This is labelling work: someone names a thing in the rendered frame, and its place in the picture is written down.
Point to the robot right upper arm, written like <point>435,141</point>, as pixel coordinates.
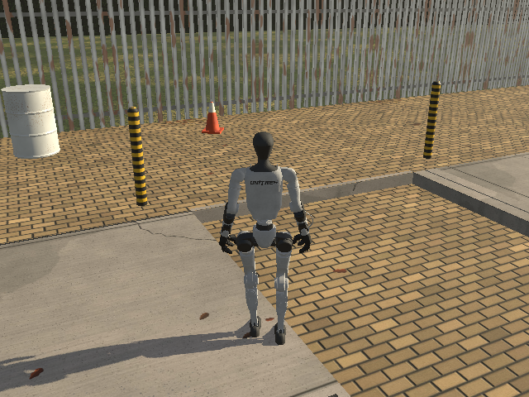
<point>290,176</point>

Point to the robot left upper arm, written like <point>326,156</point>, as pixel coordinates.
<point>237,176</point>

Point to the robot right forearm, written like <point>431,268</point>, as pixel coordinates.
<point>302,221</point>

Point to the robot right thigh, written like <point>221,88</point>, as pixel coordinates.
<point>284,243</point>

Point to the humanoid robot head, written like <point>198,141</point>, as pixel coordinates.
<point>263,143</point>

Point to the robot left forearm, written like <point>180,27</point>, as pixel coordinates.
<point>227,223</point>

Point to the robot left hand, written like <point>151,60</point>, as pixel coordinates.
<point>225,240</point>

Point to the robot right hand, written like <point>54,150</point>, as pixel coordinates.
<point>305,239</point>

